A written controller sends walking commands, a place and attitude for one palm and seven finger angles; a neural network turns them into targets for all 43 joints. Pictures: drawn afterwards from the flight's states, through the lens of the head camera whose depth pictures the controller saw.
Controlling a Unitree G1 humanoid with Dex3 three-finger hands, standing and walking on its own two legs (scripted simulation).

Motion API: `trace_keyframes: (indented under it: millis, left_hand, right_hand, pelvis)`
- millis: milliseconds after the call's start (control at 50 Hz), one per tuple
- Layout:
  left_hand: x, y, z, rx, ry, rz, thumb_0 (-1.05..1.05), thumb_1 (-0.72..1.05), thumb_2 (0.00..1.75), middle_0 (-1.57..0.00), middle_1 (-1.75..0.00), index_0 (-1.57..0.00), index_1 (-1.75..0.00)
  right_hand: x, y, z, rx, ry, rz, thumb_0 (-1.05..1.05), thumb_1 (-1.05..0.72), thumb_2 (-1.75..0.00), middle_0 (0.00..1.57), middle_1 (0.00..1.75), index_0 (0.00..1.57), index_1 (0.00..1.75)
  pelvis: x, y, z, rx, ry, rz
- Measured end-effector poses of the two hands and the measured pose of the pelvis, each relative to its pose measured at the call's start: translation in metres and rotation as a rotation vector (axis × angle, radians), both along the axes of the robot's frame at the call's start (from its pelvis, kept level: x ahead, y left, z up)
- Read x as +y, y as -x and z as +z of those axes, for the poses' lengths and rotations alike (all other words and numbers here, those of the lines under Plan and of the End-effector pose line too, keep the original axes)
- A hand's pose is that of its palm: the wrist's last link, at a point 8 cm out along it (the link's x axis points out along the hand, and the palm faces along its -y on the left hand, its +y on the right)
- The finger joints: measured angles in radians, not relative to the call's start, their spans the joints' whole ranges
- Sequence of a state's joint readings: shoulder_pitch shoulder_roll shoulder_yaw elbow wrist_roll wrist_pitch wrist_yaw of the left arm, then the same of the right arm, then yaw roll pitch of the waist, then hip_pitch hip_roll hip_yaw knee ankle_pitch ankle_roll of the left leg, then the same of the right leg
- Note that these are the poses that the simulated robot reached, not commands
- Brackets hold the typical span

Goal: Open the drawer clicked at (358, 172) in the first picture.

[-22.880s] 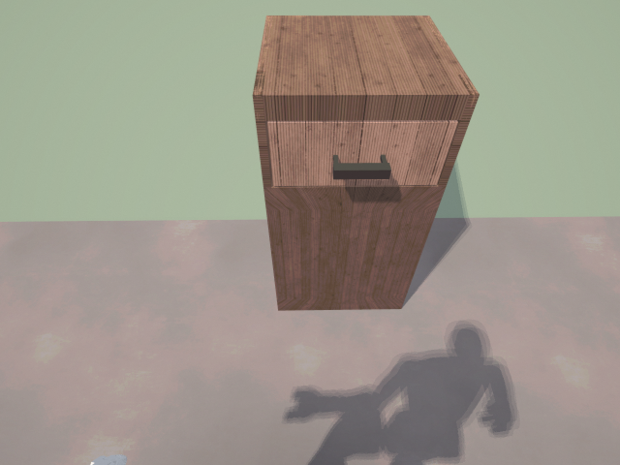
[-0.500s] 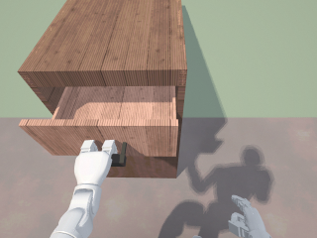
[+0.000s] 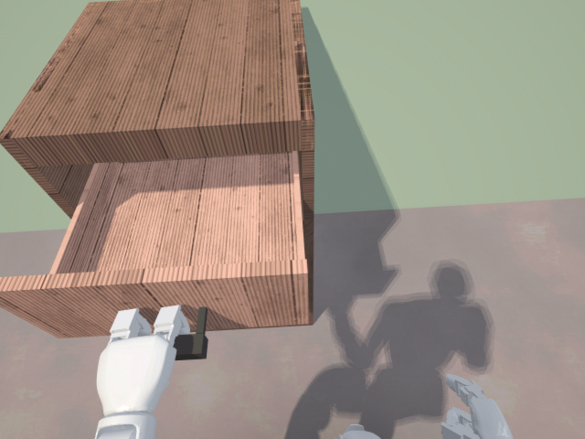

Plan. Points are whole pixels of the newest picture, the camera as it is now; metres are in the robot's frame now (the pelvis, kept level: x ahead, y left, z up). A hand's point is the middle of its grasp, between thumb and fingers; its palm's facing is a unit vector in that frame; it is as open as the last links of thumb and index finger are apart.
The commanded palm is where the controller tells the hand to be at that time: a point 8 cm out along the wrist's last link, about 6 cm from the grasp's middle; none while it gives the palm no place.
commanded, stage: pull the drawer open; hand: left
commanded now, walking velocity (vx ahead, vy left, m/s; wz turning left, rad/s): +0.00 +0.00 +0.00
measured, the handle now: (161, 332) +0.26 +0.20 -0.01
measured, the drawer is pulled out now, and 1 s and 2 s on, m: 0.21 0.30 0.30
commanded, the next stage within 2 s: open the thumb to release the handle in 0.76 s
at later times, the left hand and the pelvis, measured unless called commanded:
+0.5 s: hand out of the picture +0.12 +0.19 -0.03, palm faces -0.08 -0.13 -0.99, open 6.1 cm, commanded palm +0.06 +0.20 +0.02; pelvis +0.00 -0.01 -0.02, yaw +0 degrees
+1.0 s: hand out of the picture +0.12 +0.20 -0.03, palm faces -0.04 -0.08 -1.00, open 6.4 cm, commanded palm +0.10 +0.20 +0.02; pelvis -0.02 -0.02 -0.04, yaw +1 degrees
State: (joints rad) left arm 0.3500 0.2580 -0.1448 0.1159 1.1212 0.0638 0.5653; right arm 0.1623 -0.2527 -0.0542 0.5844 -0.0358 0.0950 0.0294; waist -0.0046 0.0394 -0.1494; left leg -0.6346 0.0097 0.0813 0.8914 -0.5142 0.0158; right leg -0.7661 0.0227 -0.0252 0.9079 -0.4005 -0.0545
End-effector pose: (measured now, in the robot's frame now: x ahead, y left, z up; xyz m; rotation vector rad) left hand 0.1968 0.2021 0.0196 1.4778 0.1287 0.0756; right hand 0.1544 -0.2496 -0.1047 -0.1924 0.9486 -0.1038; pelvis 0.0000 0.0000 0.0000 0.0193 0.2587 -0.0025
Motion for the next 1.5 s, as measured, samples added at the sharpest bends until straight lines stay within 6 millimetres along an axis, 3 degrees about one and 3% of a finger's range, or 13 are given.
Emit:
trace_keyframes:
  millis: [180, 340, 500, 760, 1000, 1140, 1380, 1500]
  left_hand:
    - [-0.004, 0.035, 0.002, 0.017, 0.015, 0.031, 0.05, 0.65, 0.75, -0.30, -1.35, -0.42, -1.35]
    - [-0.006, 0.067, 0.004, 0.040, 0.039, 0.043, 0.06, 0.64, 0.72, -0.30, -1.35, -0.42, -1.35]
    - [-0.006, 0.091, 0.007, 0.060, 0.041, 0.026, 0.06, 0.64, 0.70, -0.28, -1.35, -0.42, -1.35]
    - [-0.005, 0.094, 0.008, 0.070, 0.027, -0.013, 0.04, 0.64, 0.71, -0.28, -1.34, -0.36, -1.30]
    - [-0.004, 0.093, 0.005, 0.009, -0.013, -0.014, 0.02, 0.61, 0.75, -0.34, -1.33, -0.37, -1.32]
    - [-0.008, 0.090, 0.006, -0.009, -0.003, 0.049, 0.01, 0.39, 0.68, -0.38, -1.31, -0.38, -1.30]
    - [-0.008, 0.091, 0.007, 0.020, -0.004, 0.047, 0.01, -0.27, 0.40, -0.36, -1.25, -0.34, -1.23]
    - [-0.008, 0.092, 0.006, 0.008, -0.003, 0.042, 0.00, -0.42, 0.33, -0.35, -1.23, -0.33, -1.21]
  right_hand:
    - [0.032, -0.053, 0.010, -0.152, -0.068, 0.117, 0.01, -0.91, -0.90, 0.19, 0.30, 0.20, 0.30]
    - [0.049, -0.072, 0.014, -0.215, -0.098, 0.213, 0.01, -0.91, -0.90, 0.20, 0.30, 0.20, 0.30]
    - [0.042, -0.065, -0.002, -0.192, -0.085, 0.241, 0.01, -0.91, -0.90, 0.20, 0.30, 0.20, 0.30]
    - [0.022, -0.039, -0.024, -0.128, -0.058, 0.170, 0.01, -0.91, -0.90, 0.20, 0.30, 0.20, 0.30]
    - [0.021, -0.031, -0.033, -0.120, -0.050, 0.159, 0.01, -0.91, -0.90, 0.20, 0.30, 0.20, 0.30]
    - [0.021, -0.027, -0.025, -0.129, -0.063, 0.145, 0.01, -0.91, -0.90, 0.20, 0.30, 0.20, 0.30]
    - [0.007, -0.025, -0.010, -0.141, -0.031, 0.132, 0.01, -0.91, -0.90, 0.20, 0.30, 0.20, 0.30]
    - [0.002, -0.026, -0.013, -0.135, -0.016, 0.128, 0.01, -0.91, -0.90, 0.20, 0.30, 0.20, 0.30]
  pelvis:
    - [-0.004, 0.000, -0.006, -0.014, -0.005, 0.009]
    - [-0.010, 0.000, -0.014, -0.006, -0.012, 0.009]
    - [-0.014, 0.001, -0.025, 0.019, -0.022, 0.000]
    - [-0.015, 0.008, -0.034, 0.050, -0.029, -0.015]
    - [-0.017, 0.018, -0.038, 0.041, -0.027, 0.010]
    - [-0.022, 0.024, -0.030, 0.010, -0.026, 0.020]
    - [-0.029, 0.027, -0.019, -0.009, -0.027, 0.022]
    - [-0.028, 0.028, -0.021, 0.000, -0.027, 0.025]
